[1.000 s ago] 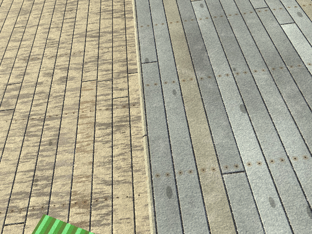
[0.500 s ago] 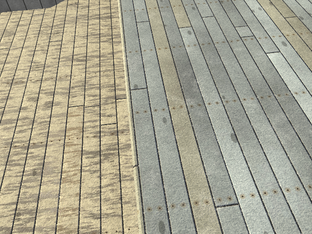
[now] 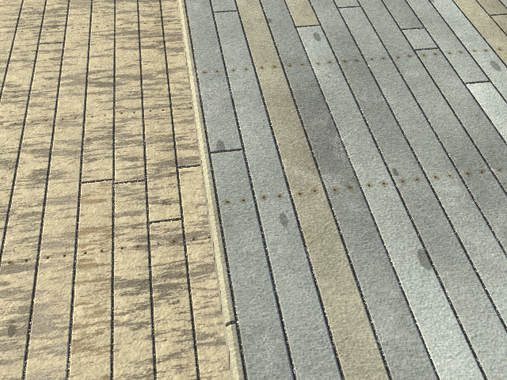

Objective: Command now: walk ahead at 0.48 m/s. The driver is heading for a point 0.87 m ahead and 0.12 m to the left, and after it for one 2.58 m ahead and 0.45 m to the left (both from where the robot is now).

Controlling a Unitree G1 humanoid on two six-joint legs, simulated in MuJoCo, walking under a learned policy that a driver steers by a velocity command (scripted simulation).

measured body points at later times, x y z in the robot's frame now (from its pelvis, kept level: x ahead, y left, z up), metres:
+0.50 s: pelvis +0.29 +0.01 +0.09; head +0.28 +0.01 +0.54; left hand +0.34 +0.26 -0.05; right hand +0.36 -0.24 -0.03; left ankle +0.27 +0.15 -0.53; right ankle +0.28 -0.05 -0.59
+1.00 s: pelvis +0.62 +0.11 +0.00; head +0.66 +0.13 +0.45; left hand +0.64 +0.38 -0.14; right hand +0.76 -0.15 -0.10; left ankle +0.69 +0.19 -0.73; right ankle +0.43 -0.05 -0.42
